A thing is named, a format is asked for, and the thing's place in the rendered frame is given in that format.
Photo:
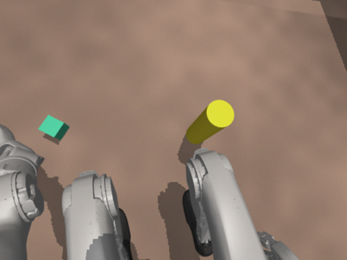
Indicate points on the left robot foot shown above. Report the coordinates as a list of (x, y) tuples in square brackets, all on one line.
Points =
[(126, 234)]

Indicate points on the left robot arm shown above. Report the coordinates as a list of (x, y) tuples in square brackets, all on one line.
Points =
[(20, 199)]

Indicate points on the left robot hand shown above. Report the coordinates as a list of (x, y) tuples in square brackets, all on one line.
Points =
[(6, 134)]

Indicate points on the right robot foot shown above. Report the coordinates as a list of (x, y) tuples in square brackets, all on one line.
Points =
[(202, 248)]

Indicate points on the right robot hand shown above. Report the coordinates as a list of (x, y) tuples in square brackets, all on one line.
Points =
[(279, 251)]

